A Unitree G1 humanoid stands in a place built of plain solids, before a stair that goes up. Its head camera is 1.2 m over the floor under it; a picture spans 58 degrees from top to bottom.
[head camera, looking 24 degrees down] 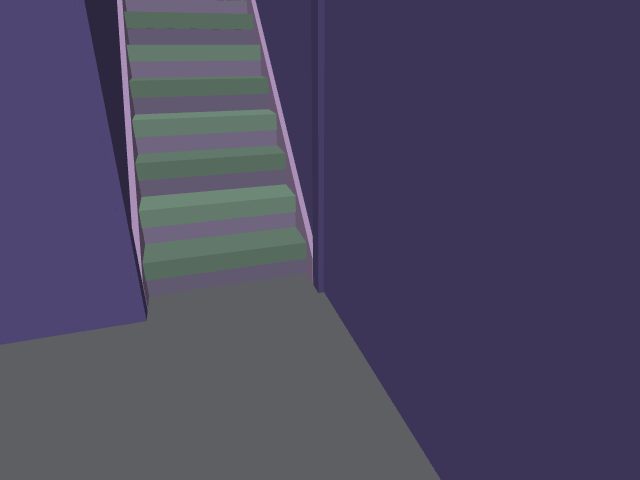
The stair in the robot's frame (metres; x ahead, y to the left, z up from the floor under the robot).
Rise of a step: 0.20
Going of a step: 0.23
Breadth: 0.86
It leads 17 degrees to the left of straight ahead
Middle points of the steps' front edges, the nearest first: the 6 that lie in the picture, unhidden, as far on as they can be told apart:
2.08 0.49 0.20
2.29 0.55 0.40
2.51 0.62 0.61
2.73 0.69 0.81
2.94 0.76 1.01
3.16 0.83 1.22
